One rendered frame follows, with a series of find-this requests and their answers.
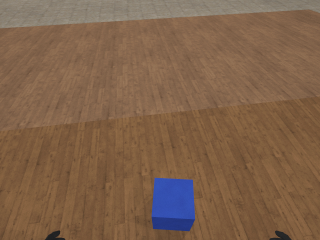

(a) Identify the robot left hand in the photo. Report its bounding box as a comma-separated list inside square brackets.
[45, 230, 65, 240]

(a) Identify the carton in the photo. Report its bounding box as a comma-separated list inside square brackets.
[151, 178, 195, 231]

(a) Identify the robot right hand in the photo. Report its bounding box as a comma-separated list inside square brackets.
[269, 230, 291, 240]

